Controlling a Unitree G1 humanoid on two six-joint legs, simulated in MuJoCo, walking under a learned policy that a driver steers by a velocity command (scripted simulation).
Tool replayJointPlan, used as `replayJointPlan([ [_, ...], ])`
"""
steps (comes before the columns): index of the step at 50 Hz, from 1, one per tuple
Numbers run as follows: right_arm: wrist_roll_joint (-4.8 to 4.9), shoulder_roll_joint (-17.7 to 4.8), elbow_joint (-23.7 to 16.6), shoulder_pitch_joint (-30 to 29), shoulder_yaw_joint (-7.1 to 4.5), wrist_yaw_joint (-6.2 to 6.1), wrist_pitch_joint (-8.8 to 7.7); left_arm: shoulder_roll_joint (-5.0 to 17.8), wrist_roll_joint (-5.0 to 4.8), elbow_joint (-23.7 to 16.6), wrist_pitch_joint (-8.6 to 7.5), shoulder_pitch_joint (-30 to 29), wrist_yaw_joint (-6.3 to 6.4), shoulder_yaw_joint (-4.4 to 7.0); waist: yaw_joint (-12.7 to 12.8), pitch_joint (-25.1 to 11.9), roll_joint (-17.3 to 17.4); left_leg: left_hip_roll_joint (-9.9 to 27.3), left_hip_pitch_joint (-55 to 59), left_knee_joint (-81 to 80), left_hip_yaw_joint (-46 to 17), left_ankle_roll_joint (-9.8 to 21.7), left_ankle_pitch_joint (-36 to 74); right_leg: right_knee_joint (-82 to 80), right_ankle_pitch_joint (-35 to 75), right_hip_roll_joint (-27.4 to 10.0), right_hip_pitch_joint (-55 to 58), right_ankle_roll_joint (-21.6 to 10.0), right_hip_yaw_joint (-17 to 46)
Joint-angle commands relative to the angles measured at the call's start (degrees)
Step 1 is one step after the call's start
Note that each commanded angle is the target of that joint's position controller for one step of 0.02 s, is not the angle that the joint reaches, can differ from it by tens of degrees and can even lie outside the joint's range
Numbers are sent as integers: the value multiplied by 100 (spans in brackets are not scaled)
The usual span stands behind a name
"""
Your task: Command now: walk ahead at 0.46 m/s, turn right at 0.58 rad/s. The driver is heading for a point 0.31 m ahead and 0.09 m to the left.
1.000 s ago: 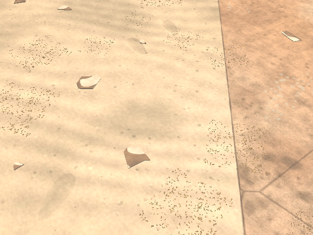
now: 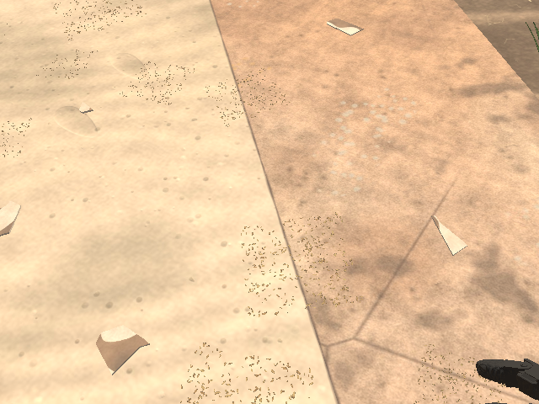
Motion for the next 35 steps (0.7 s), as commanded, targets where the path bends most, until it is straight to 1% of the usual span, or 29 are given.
replayJointPlan([
  [1,51,-239,-626,-1150,-20,90,-142,1029,-70,-122,-6,290,87,316,140,300,-818,-273,1,-702,158,-26,244,-411,1482,-1199,-68,-565,1107],
  [4,60,-298,-636,-1272,-29,176,-226,981,-68,17,58,321,131,317,140,303,-840,-269,274,-1112,158,129,340,-208,1813,-1389,304,-517,1221],
  [5,75,-328,-596,-1178,-42,189,-238,1004,-39,49,74,265,144,327,76,304,-905,-255,425,-1171,217,205,237,-153,2095,-1464,408,-480,1160],
  [6,88,-386,-550,-1035,-68,184,-239,1037,-7,63,89,211,141,346,8,270,-1002,-283,650,-1194,317,307,-5,-13,2649,-1499,518,-426,1083],
  [7,84,-508,-483,-768,-126,156,-237,1087,15,46,97,143,129,365,-118,101,-1104,-408,1048,-1224,483,446,-329,345,3769,-1446,658,-356,960],
  [8,24,-668,-353,-249,-216,102,-247,1055,30,35,118,101,114,353,-389,-281,-1131,-569,1841,-1418,660,643,-273,1134,5028,-1212,708,-216,813],
  [9,-61,-801,-205,606,-253,62,-260,996,77,-78,116,-124,87,307,-847,-961,-1113,-179,3272,-1380,365,958,411,2237,5145,-980,171,-9,712],
  [10,-229,-1184,-77,1600,-308,29,-254,629,222,-216,75,62,74,193,-984,-2028,-61,1084,5513,-803,-1119,1567,2089,4106,2855,-392,-1353,267,603],
  [11,-142,-1095,268,1938,-305,116,-207,278,82,102,42,1198,25,75,-612,-2799,1501,2410,6903,-1127,-3421,2529,2522,5875,-2243,470,-2936,600,585],
  [12,25,-696,133,1709,-237,103,-154,1003,-15,153,39,833,24,227,-768,-2245,635,2119,6096,-1514,-3209,2275,1677,6267,-1907,95,-3138,629,754],
  [13,68,-473,79,1122,-146,71,-123,1206,-58,-65,54,-57,35,291,-764,-1228,212,1848,5084,-1614,-2167,2027,1973,6119,-1508,-161,-3273,682,460],
  [14,32,-350,92,805,-62,74,-104,1147,34,-181,56,-525,57,276,-620,-742,-270,1548,4226,-1777,-1560,1873,2605,5808,-1256,-383,-3156,737,196],
  [15,-1,-287,140,675,-20,82,-107,1073,126,-269,69,-687,58,291,-465,-496,-282,1353,3677,-1935,-1231,1787,2913,5439,-1062,-549,-2993,775,44],
  [16,-61,-280,220,619,5,82,-112,891,131,-275,102,-559,46,268,-286,-467,-80,1161,3258,-2119,-949,1721,2955,5091,-901,-684,-2605,800,-21],
  [17,-85,-219,300,533,32,89,-122,674,118,-221,138,-405,50,220,-185,-467,92,1013,2935,-2225,-672,1704,3069,4671,-751,-711,-2291,847,-114],
  [18,-93,-229,383,453,44,87,-127,488,113,-207,164,-340,61,168,-110,-464,212,920,2697,-2280,-430,1703,3281,4152,-666,-734,-2080,899,-218],
  [20,-86,-450,503,349,1,52,-75,361,159,-289,188,-498,91,104,-101,-593,333,841,2490,-2276,-119,1686,3556,3222,-334,-731,-1677,961,-375],
  [21,-63,-561,559,382,-27,32,-29,357,168,-310,201,-614,94,85,-158,-702,355,819,2477,-2277,-35,1645,3428,2860,25,-721,-1475,956,-426],
  [23,-18,-677,683,536,-46,8,64,502,135,-339,248,-845,91,119,-279,-797,322,833,2536,-2291,-26,1569,2730,2411,616,-675,-1238,936,-463],
  [26,15,-647,814,564,6,10,163,638,152,-444,316,-1218,94,174,-337,-567,257,864,2417,-2225,-190,1451,1132,1763,807,-649,-976,795,-457],
  [27,49,-606,837,510,36,11,187,627,175,-459,312,-1260,94,185,-279,-483,236,798,2334,-2117,-222,1342,527,1320,1019,-603,-744,705,-513],
  [28,71,-485,884,575,90,12,196,660,216,-487,301,-1322,103,201,-258,-401,174,652,2261,-1985,-251,1132,-70,832,1317,-609,-492,595,-483],
  [29,10,-335,955,812,156,15,183,842,254,-573,287,-1398,133,234,-324,-394,-102,444,2121,-1783,-210,825,-672,574,2262,-947,-155,458,-110],
  [30,-116,-305,1030,1328,172,28,158,1168,238,-667,306,-1463,175,294,-656,-553,-679,41,1868,-1518,46,565,-1660,853,3105,-1404,247,165,287],
  [31,-75,-133,1116,1632,222,2,187,968,200,-615,336,-1611,161,249,-801,-733,-1126,-123,2086,-1578,301,391,-2183,911,2389,-1471,11,-117,326],
  [32,-65,-236,1098,1284,226,-35,251,668,161,-651,338,-1778,98,198,-629,-499,-952,-139,2294,-1589,376,286,-1937,871,1509,-1155,-395,8,198],
  [33,-48,-368,1094,1060,191,-67,310,574,180,-654,331,-1792,61,175,-511,-291,-761,-152,2187,-1526,373,268,-1786,880,1345,-951,-514,152,71],
  [34,-40,-389,1110,1009,184,-99,362,606,202,-632,306,-1749,42,172,-496,-232,-728,-128,2187,-1485,347,271,-1607,935,1546,-879,-541,224,21],
  [35,-57,-428,1126,1055,180,-119,402,656,190,-603,269,-1694,30,188,-500,-225,-712,-98,2253,-1463,319,258,-1436,973,1766,-865,-559,236,7],
])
